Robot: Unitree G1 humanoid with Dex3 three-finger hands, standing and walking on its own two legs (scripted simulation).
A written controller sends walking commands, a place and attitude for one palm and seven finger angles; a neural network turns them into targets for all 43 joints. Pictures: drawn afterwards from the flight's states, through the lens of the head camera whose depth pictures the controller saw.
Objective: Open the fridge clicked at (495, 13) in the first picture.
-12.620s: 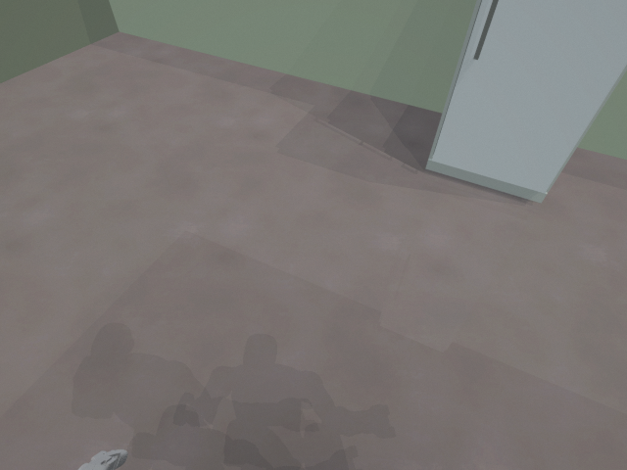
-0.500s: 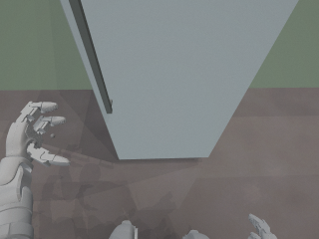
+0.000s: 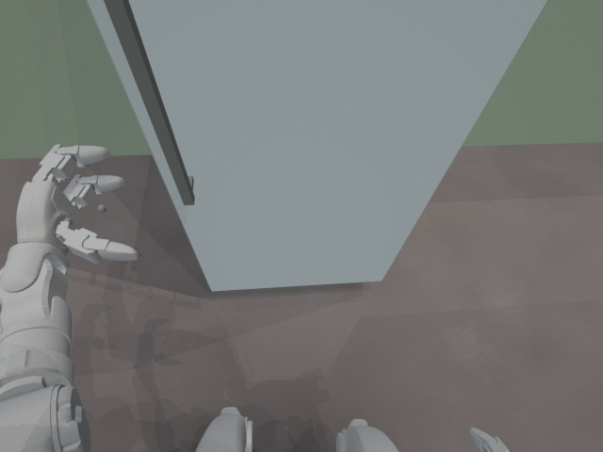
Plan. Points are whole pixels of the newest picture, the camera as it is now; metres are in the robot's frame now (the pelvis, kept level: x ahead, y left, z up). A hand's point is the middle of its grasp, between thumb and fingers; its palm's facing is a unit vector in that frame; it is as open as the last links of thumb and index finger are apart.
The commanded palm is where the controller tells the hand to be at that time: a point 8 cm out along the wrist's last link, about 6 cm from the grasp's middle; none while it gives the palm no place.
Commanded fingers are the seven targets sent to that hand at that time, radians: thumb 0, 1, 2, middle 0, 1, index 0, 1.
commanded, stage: move the hooked fingers beside the handle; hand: left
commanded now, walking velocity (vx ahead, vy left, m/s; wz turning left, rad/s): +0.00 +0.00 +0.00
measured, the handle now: (149, 76) +0.54 +0.21 +0.16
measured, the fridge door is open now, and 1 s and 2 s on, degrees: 0 0 0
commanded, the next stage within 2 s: feel for the door with the fingertips in 1.34 s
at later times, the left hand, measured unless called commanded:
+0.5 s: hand (120, 170) +0.46 +0.26 +0.07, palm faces +0.09 -1.00 -0.02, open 14.0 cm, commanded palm +0.44 +0.30 +0.06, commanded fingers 0.00 -0.50 0.30 -0.30 -1.20 -0.30 -1.20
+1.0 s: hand (109, 177) +0.45 +0.27 +0.07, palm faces +0.10 -0.99 +0.00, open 14.0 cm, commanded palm +0.43 +0.30 +0.06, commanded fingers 0.00 -0.50 0.30 -0.30 -1.20 -0.30 -1.20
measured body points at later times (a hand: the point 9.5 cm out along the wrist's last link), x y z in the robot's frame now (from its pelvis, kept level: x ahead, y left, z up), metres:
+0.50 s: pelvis -0.01 +0.00 -0.01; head +0.11 +0.02 +0.42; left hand +0.45 +0.31 +0.07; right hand +0.03 -0.27 -0.12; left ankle +0.03 +0.13 -0.67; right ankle +0.00 -0.13 -0.67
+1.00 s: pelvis +0.00 +0.01 -0.01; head +0.11 +0.03 +0.43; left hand +0.44 +0.32 +0.07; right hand +0.04 -0.26 -0.11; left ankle +0.03 +0.13 -0.67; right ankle +0.00 -0.13 -0.67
